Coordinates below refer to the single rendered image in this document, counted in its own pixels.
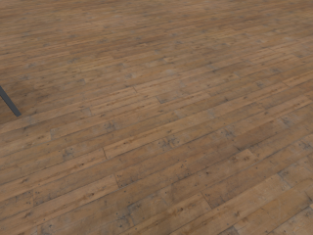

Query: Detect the table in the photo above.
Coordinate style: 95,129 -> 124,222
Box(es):
0,85 -> 22,117

